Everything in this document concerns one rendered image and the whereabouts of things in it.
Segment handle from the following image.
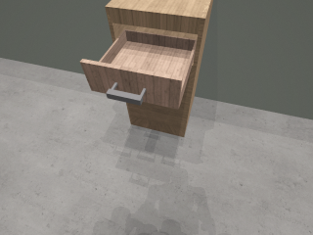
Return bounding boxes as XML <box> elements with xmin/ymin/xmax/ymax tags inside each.
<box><xmin>106</xmin><ymin>82</ymin><xmax>147</xmax><ymax>106</ymax></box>

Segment drawer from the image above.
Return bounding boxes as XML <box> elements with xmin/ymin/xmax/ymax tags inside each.
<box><xmin>79</xmin><ymin>29</ymin><xmax>197</xmax><ymax>110</ymax></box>

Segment cabinet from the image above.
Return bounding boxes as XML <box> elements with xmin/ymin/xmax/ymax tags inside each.
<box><xmin>105</xmin><ymin>0</ymin><xmax>213</xmax><ymax>137</ymax></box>

